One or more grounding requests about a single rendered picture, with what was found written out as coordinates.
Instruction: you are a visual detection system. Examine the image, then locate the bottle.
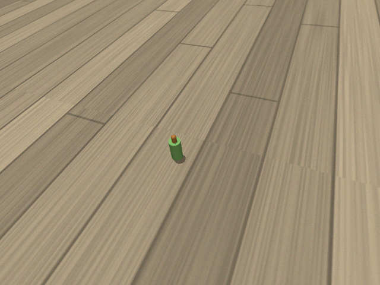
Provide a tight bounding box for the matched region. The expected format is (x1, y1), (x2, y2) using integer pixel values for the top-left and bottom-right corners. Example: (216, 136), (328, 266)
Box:
(168, 135), (183, 161)

